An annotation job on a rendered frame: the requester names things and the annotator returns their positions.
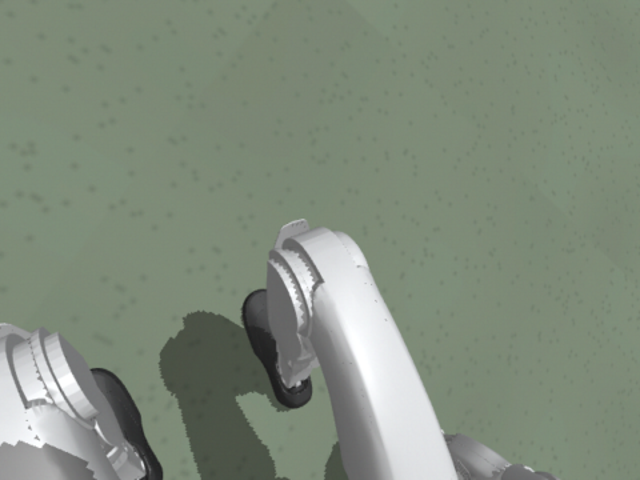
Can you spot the right robot hand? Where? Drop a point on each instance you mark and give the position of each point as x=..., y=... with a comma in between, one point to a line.
x=473, y=460

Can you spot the right robot arm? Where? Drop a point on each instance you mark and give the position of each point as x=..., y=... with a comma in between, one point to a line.
x=522, y=472

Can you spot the right robot foot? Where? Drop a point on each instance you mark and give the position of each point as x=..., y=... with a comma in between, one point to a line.
x=256, y=323

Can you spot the left robot foot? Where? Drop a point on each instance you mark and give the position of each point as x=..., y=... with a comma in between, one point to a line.
x=129, y=419

